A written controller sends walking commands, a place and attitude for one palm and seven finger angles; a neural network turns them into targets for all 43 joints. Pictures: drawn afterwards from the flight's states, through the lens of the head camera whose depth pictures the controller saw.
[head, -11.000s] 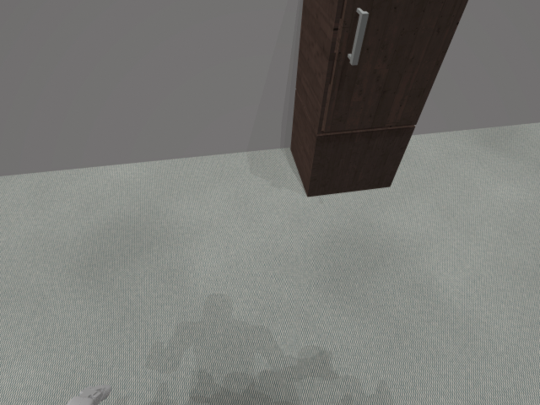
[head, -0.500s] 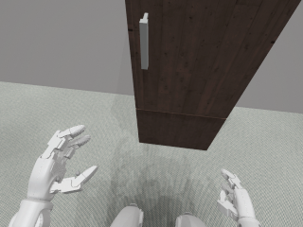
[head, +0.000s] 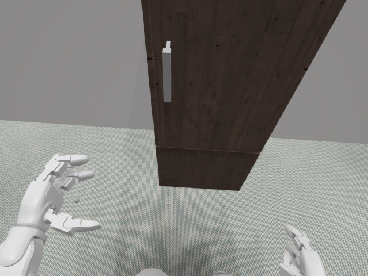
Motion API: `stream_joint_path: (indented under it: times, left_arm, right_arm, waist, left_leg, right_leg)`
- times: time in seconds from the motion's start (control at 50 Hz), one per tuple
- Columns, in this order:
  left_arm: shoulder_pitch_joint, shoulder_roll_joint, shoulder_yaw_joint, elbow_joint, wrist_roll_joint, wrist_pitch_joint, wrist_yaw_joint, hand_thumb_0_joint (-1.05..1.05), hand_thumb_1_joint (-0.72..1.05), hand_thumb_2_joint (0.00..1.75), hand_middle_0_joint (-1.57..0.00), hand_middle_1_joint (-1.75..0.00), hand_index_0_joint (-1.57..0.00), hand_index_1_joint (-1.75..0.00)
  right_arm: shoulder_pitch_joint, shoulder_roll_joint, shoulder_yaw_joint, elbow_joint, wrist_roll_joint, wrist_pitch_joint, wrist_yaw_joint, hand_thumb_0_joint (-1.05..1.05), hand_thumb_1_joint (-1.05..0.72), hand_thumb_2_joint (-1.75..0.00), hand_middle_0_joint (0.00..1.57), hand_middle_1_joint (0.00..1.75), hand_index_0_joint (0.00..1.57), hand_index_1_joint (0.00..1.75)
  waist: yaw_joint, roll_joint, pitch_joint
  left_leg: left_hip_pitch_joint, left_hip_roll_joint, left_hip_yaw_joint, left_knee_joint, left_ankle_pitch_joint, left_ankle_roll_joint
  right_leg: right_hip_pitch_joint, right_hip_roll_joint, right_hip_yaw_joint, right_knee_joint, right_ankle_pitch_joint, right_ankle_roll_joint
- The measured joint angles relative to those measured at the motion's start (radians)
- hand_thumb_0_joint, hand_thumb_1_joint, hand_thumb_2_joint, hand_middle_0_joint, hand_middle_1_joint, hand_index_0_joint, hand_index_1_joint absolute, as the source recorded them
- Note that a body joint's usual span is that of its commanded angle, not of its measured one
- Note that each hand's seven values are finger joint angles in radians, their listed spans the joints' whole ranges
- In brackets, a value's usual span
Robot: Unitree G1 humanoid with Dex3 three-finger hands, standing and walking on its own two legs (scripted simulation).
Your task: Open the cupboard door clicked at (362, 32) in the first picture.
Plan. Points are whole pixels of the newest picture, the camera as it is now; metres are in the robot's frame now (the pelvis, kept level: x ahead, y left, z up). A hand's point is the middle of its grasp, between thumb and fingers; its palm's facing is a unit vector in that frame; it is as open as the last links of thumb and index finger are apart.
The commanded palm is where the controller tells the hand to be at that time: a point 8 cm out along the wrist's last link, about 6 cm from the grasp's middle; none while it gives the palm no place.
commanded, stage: raise the hand with hooked fingers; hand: left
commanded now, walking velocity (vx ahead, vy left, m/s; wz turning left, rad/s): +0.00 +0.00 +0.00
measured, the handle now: (167, 73) +0.61 +0.09 +0.09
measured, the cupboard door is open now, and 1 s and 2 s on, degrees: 0 0 0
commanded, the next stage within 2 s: move the hooked fingers beside the handle in 0.94 s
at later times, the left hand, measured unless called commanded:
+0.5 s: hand (46, 159) +0.30 +0.28 +0.11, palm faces +0.04 -1.00 -0.03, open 14.0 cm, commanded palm +0.26 +0.32 +0.11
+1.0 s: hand (57, 164) +0.29 +0.26 +0.10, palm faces +0.02 -1.00 -0.01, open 14.0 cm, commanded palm +0.27 +0.31 +0.11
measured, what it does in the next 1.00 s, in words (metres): stands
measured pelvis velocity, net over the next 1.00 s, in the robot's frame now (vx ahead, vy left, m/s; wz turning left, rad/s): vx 0.01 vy -0.01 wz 0.00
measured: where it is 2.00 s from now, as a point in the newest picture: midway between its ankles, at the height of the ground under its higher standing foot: outside the picture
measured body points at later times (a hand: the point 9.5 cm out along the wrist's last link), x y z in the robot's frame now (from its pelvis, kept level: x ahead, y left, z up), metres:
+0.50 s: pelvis +0.01 +0.00 +0.02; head +0.04 +0.00 +0.47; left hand +0.29 +0.34 +0.12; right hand +0.17 -0.24 -0.06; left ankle +0.02 +0.08 -0.69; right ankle +0.02 -0.12 -0.69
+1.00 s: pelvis +0.01 -0.01 +0.02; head +0.04 -0.01 +0.47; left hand +0.29 +0.32 +0.10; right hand +0.17 -0.25 -0.06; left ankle +0.02 +0.08 -0.69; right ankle +0.02 -0.12 -0.69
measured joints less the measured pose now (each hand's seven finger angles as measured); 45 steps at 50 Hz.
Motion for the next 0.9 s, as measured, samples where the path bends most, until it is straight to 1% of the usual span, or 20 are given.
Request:
stream_joint_path:
  times: [0.08, 0.12, 0.24, 0.3, 0.4, 0.44, 0.5, 0.58, 0.64, 0.72, 0.78, 0.9]
  left_arm:
    - [-0.038, 0.013, 0.042, 0.011, -0.018, -0.004, 0.009, -0.01, -0.34, 0.36, -0.29, -1.1, -0.29, -1.11]
    - [-0.07, 0.021, 0.057, 0.037, -0.022, 0.002, -0.001, -0.01, -0.38, 0.35, -0.29, -1.12, -0.29, -1.13]
    - [-0.155, 0.049, 0.069, 0.14, -0.017, 0.075, -0.072, -0.01, -0.46, 0.31, -0.3, -1.17, -0.29, -1.18]
    - [-0.178, 0.058, 0.083, 0.159, -0.019, 0.084, -0.092, -0.01, -0.48, 0.31, -0.3, -1.18, -0.29, -1.19]
    - [-0.243, 0.081, 0.133, 0.206, -0.035, 0.061, -0.109, -0.02, -0.49, 0.3, -0.3, -1.19, -0.3, -1.2]
    - [-0.281, 0.096, 0.147, 0.244, -0.037, 0.067, -0.122, -0.02, -0.49, 0.3, -0.3, -1.19, -0.3, -1.2]
    - [-0.32, 0.117, 0.154, 0.296, -0.035, 0.095, -0.145, -0.02, -0.49, 0.3, -0.3, -1.19, -0.3, -1.2]
    - [-0.311, 0.119, 0.141, 0.314, -0.034, 0.116, -0.171, -0.02, -0.49, 0.3, -0.3, -1.2, -0.29, -1.2]
    - [-0.292, 0.102, 0.141, 0.304, -0.035, 0.104, -0.17, -0.02, -0.49, 0.3, -0.3, -1.2, -0.29, -1.2]
    - [-0.284, 0.082, 0.156, 0.288, -0.031, 0.071, -0.143, -0.02, -0.49, 0.3, -0.3, -1.2, -0.3, -1.2]
    - [-0.287, 0.08, 0.159, 0.284, -0.025, 0.057, -0.131, -0.02, -0.49, 0.3, -0.3, -1.2, -0.3, -1.2]
    - [-0.29, 0.089, 0.149, 0.301, -0.033, 0.068, -0.157, -0.02, -0.5, 0.3, -0.3, -1.2, -0.3, -1.2]
  right_arm:
    - [-0.004, 0.011, 0.013, -0.008, -0.003, -0.006, 0.005, 0.02, -0.91, -0.9, 0.2, 0.3, 0.2, 0.3]
    - [-0.007, 0.013, 0.021, -0.008, -0.003, -0.003, 0.008, 0.02, -0.91, -0.9, 0.2, 0.3, 0.2, 0.3]
    - [-0.016, 0.014, 0.039, 0.002, 0.002, 0.01, 0.004, 0.01, -0.91, -0.89, 0.2, 0.3, 0.2, 0.3]
    - [-0.013, 0.016, 0.043, 0.009, -0.001, 0.012, 0.0, 0.02, -0.91, -0.89, 0.21, 0.3, 0.2, 0.3]
    - [-0.002, 0.015, 0.045, 0.025, -0.002, 0.017, -0.005, 0.02, -0.91, -0.89, 0.21, 0.3, 0.2, 0.3]
    - [0.002, 0.009, 0.044, 0.029, 0.001, 0.021, -0.007, 0.02, -0.91, -0.89, 0.21, 0.3, 0.2, 0.3]
    - [0.007, -0.001, 0.04, 0.032, 0.006, 0.028, -0.011, 0.02, -0.91, -0.89, 0.21, 0.3, 0.2, 0.3]
    - [0.018, -0.012, 0.031, 0.022, 0.007, 0.033, -0.007, 0.02, -0.91, -0.89, 0.21, 0.3, 0.2, 0.3]
    - [0.023, -0.014, 0.026, 0.016, 0.003, 0.035, -0.002, 0.02, -0.91, -0.89, 0.2, 0.3, 0.2, 0.3]
    - [0.027, -0.01, 0.023, 0.015, -0.003, 0.036, 0.003, 0.02, -0.91, -0.89, 0.2, 0.3, 0.2, 0.3]
    - [0.026, -0.007, 0.024, 0.017, -0.004, 0.037, 0.004, 0.02, -0.91, -0.89, 0.2, 0.3, 0.2, 0.3]
    - [0.016, -0.003, 0.03, 0.02, 0.001, 0.042, -0.002, 0.02, -0.91, -0.89, 0.2, 0.3, 0.2, 0.3]
  waist:
    - [0.008, 0.001, -0.002]
    - [0.014, 0.005, -0.003]
    - [0.026, 0.018, 0.008]
    - [0.027, 0.017, 0.013]
    - [0.028, 0.01, 0.02]
    - [0.027, 0.011, 0.023]
    - [0.022, 0.015, 0.025]
    - [0.015, 0.018, 0.021]
    - [0.013, 0.011, 0.023]
    - [0.013, -0.001, 0.03]
    - [0.015, -0.003, 0.033]
    - [0.017, 0.007, 0.028]
  left_leg:
    - [0.034, -0.001, -0.002, -0.029, 0.008, 0.0]
    - [0.044, -0.003, -0.005, -0.039, 0.011, 0.001]
    - [0.069, -0.007, -0.008, -0.069, 0.024, 0.002]
    - [0.087, -0.007, -0.004, -0.089, 0.031, 0.002]
    - [0.113, -0.005, -0.003, -0.113, 0.04, -0.002]
    - [0.12, -0.006, -0.005, -0.12, 0.044, -0.002]
    - [0.127, -0.007, -0.004, -0.134, 0.051, -0.002]
    - [0.132, -0.006, 0.006, -0.153, 0.059, -0.001]
    - [0.136, -0.005, 0.013, -0.159, 0.061, -0.002]
    - [0.14, -0.002, 0.013, -0.159, 0.061, -0.006]
    - [0.14, 0.0, 0.009, -0.157, 0.061, -0.009]
    - [0.14, 0.001, 0.004, -0.157, 0.062, -0.011]
  right_leg:
    - [0.037, 0.001, -0.001, -0.033, 0.009, 0.001]
    - [0.048, 0.0, -0.004, -0.044, 0.012, 0.002]
    - [0.075, -0.002, -0.006, -0.076, 0.025, 0.004]
    - [0.092, -0.001, -0.002, -0.094, 0.032, 0.004]
    - [0.116, 0.002, 0.0, -0.117, 0.041, 0.001]
    - [0.123, 0.002, -0.001, -0.124, 0.044, 0.0]
    - [0.129, 0.001, 0.0, -0.136, 0.05, 0.0]
    - [0.128, 0.002, 0.01, -0.147, 0.058, 0.001]
    - [0.126, 0.004, 0.017, -0.148, 0.06, 0.0]
    - [0.128, 0.007, 0.017, -0.146, 0.059, -0.004]
    - [0.131, 0.008, 0.013, -0.146, 0.058, -0.007]
    - [0.132, 0.01, 0.009, -0.147, 0.058, -0.009]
